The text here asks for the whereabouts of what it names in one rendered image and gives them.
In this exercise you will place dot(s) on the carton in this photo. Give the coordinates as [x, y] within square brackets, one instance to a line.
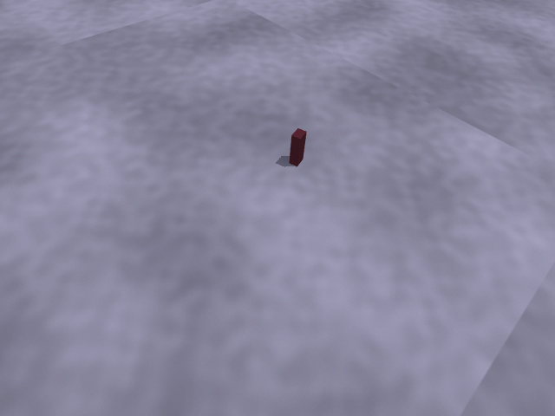
[297, 147]

